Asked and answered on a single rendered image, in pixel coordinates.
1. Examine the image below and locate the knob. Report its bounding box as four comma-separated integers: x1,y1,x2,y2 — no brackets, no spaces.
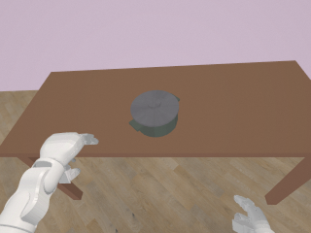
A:
148,98,161,110

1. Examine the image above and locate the right robot hand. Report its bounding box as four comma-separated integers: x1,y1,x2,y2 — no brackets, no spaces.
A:
232,195,271,233

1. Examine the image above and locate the left robot hand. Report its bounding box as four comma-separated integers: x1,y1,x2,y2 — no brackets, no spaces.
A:
40,132,99,183

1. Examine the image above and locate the pot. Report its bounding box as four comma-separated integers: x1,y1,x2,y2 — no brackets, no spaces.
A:
129,93,180,138

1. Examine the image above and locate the left robot forearm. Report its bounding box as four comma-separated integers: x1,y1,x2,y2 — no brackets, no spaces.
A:
0,157,65,233

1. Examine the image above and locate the table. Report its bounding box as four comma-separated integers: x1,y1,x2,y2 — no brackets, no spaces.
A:
0,60,311,205

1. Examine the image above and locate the lid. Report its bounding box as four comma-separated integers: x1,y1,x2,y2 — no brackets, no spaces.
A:
130,90,179,127

